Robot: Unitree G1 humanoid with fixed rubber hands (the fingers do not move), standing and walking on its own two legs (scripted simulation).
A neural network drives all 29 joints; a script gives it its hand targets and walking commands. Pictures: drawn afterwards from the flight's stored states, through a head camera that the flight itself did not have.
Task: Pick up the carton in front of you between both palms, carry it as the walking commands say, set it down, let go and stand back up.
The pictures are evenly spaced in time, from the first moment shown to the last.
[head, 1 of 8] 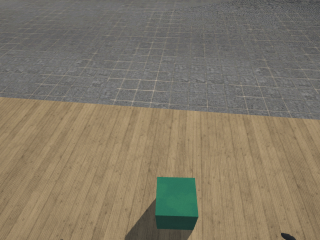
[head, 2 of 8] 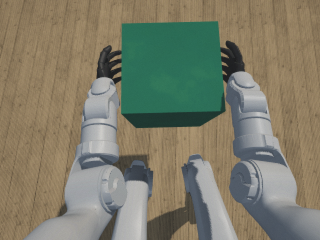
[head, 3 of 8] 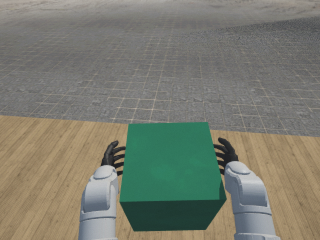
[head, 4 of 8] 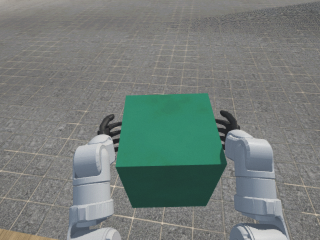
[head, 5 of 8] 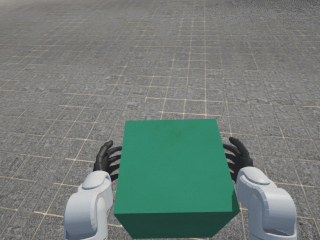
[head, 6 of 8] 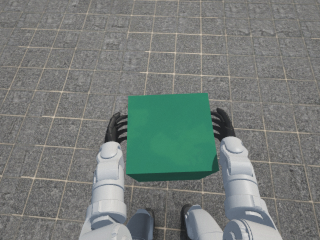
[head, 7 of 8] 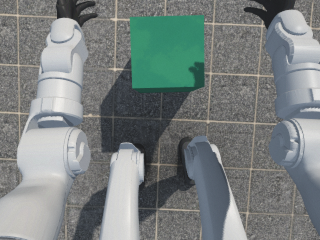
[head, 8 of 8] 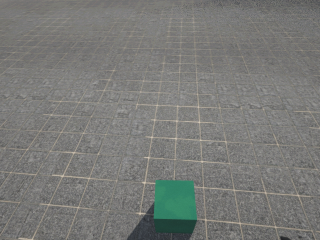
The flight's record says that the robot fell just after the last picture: no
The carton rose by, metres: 0.70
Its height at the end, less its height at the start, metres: -0.13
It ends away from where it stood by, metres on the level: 2.97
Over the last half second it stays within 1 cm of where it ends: yes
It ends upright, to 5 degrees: yes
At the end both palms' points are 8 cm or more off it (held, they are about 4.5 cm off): yes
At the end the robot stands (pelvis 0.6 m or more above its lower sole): yes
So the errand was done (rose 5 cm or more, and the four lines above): yes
